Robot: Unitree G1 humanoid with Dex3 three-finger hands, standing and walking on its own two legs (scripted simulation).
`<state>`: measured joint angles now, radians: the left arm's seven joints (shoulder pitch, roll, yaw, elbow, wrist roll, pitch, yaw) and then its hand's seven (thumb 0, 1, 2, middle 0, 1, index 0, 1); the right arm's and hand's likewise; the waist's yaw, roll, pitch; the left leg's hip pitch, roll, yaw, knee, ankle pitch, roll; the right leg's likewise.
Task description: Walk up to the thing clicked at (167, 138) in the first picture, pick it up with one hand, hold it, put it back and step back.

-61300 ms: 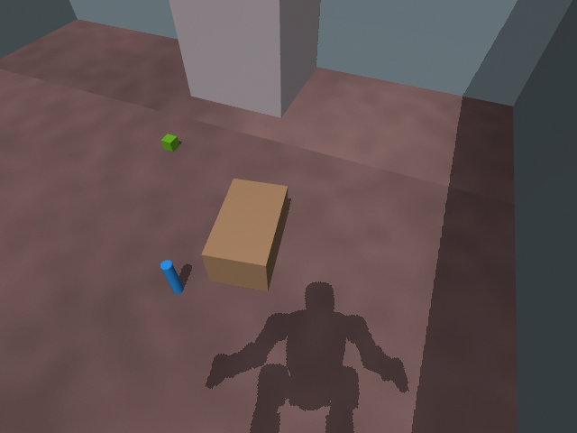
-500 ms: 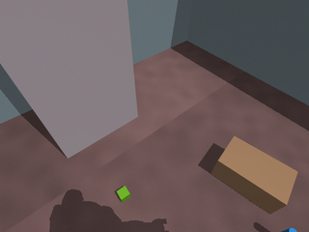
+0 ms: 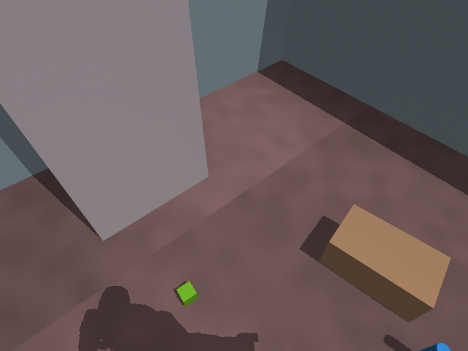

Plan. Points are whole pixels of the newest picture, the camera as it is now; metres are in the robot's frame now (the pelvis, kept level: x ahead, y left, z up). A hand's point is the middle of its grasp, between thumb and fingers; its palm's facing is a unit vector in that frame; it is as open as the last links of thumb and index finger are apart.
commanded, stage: stand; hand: left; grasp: from above
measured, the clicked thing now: (187, 293) +0.44 +0.23 -0.75
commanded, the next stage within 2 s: step back in 1.38 s
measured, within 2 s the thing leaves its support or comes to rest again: neither
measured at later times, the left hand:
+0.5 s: hand out of the picture +0.09 +0.24 -0.16, palm faces +0.02 -0.94 -0.34, open 7.4 cm
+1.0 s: hand out of the picture +0.08 +0.24 -0.16, palm faces +0.01 -0.94 -0.34, open 7.4 cm
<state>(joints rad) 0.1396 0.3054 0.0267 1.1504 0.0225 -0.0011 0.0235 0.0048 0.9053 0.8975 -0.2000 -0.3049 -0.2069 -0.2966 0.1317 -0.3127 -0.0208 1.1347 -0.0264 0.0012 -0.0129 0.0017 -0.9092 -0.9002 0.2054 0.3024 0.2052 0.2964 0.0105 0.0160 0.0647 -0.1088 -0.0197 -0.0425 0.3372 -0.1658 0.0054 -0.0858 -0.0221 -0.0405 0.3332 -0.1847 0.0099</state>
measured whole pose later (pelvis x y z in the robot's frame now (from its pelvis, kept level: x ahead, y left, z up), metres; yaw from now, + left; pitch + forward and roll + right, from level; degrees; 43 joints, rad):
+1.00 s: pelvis +0.02 -0.01 +0.00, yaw +0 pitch -2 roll +0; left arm 0.11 0.32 0.03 1.15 0.01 -0.01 0.01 0.01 0.91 0.90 -0.20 -0.30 -0.21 -0.30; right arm 0.11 -0.33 0.00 1.13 -0.02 -0.01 -0.01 0.00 -0.91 -0.90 0.21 0.30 0.21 0.30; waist 0.01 0.01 0.06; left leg -0.09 -0.01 -0.05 0.31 -0.18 0.00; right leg -0.07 -0.01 -0.04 0.30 -0.19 0.00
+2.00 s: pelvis -0.09 +0.07 -0.02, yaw -3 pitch -1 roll -1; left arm 0.11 0.40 0.07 0.89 0.00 0.07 0.02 0.00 0.91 0.90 -0.20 -0.30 -0.21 -0.30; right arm 0.14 -0.33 -0.05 0.88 -0.02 0.02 -0.02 0.00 -0.91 -0.90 0.21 0.30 0.21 0.30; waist -0.01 -0.05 0.20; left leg -0.30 -0.02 0.04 0.56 -0.23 0.07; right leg -0.38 0.09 0.15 1.08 -0.50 0.02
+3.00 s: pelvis -0.39 +0.04 -0.02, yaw -4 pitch -1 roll -1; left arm 0.20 0.43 0.10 0.84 0.01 0.07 0.01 0.01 0.91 0.90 -0.20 -0.30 -0.21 -0.30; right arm 0.08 -0.37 -0.04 0.79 -0.04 0.01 -0.02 0.00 -0.90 -0.90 0.21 0.30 0.21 0.30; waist 0.04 -0.04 0.18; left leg -0.39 0.05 0.01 0.61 -0.20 0.01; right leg -0.33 0.04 0.12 0.98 -0.51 0.04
